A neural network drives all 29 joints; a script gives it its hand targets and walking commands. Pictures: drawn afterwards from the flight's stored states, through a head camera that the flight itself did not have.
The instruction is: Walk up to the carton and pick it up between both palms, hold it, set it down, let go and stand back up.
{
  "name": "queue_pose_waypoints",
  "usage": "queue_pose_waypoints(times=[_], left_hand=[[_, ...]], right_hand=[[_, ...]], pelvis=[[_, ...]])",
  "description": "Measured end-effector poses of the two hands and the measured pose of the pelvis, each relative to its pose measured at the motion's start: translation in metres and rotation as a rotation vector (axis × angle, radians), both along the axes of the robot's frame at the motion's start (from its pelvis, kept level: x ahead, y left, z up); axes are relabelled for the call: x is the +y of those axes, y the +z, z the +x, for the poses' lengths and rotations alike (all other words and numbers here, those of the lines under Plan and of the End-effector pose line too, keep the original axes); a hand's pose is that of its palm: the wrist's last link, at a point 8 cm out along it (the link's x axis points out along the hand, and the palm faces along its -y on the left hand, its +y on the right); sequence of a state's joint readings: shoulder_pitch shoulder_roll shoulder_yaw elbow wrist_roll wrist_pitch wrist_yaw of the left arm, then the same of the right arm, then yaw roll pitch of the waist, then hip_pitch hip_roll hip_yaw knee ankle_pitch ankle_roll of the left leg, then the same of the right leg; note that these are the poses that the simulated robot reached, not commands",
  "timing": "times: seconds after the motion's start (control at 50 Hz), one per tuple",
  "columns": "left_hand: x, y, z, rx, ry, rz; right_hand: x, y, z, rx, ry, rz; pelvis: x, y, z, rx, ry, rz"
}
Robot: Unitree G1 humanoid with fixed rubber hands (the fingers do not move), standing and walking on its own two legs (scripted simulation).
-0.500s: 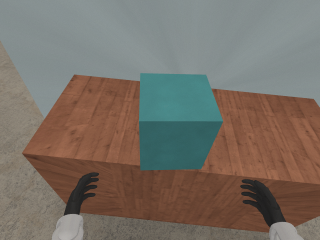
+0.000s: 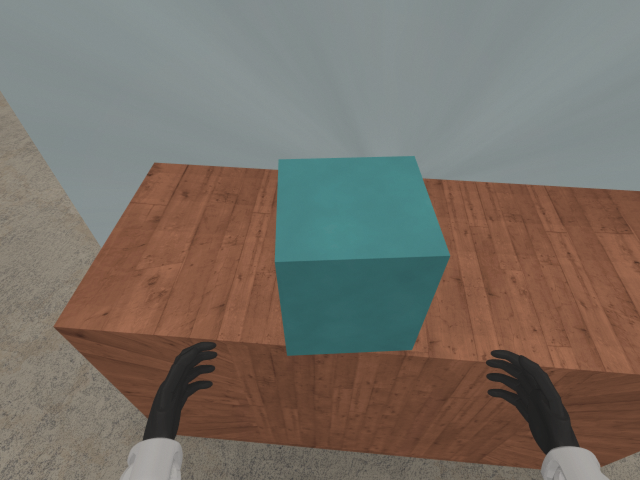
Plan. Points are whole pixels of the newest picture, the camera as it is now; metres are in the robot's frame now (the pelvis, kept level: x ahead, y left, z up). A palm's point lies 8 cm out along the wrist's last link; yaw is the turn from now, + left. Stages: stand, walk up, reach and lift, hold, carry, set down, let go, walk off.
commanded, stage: reach and lift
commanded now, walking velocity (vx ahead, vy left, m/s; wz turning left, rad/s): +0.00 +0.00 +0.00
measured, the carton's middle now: (348, 259) +0.44 -0.02 -0.01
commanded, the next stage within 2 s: none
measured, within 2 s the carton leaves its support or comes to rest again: neither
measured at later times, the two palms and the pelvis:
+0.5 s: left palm (174, 324) +0.29 +0.20 +0.06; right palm (525, 327) +0.29 -0.22 +0.06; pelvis -0.01 -0.01 +0.00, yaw +0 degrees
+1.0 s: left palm (177, 260) +0.35 +0.20 +0.11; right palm (503, 262) +0.36 -0.20 +0.10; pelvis -0.02 +0.00 +0.00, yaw +0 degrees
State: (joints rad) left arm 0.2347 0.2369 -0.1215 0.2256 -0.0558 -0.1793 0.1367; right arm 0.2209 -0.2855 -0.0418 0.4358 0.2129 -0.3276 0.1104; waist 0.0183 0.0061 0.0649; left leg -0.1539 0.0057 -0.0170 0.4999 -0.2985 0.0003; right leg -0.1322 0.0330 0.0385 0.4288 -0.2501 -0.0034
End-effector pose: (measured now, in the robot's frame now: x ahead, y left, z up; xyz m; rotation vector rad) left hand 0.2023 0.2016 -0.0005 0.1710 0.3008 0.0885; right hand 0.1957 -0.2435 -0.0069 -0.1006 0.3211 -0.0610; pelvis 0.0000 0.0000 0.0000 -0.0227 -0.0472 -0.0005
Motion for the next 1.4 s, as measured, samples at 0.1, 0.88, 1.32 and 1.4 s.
queue_pose_waypoints(times=[0.1, 0.88, 1.32, 1.4], left_hand=[[-0.003, 0.013, 0.018, -0.024, 0.007, -0.011], [0.002, 0.099, 0.132, -0.028, 0.065, -0.016], [-0.016, 0.126, 0.196, -0.013, 0.057, -0.008], [-0.016, 0.132, 0.205, -0.013, 0.067, -0.013]], right_hand=[[0.005, 0.011, 0.015, -0.024, 0.018, 0.012], [0.034, 0.098, 0.147, -0.093, 0.027, 0.059], [0.052, 0.119, 0.206, -0.076, 0.039, 0.076], [0.053, 0.127, 0.215, -0.088, 0.035, 0.079]], pelvis=[[0.000, 0.000, -0.007, -0.009, 0.000, 0.001], [-0.004, 0.002, -0.012, 0.000, 0.000, 0.005], [-0.005, 0.001, -0.020, 0.168, -0.004, 0.007], [-0.006, 0.001, -0.017, 0.186, -0.005, 0.007]])
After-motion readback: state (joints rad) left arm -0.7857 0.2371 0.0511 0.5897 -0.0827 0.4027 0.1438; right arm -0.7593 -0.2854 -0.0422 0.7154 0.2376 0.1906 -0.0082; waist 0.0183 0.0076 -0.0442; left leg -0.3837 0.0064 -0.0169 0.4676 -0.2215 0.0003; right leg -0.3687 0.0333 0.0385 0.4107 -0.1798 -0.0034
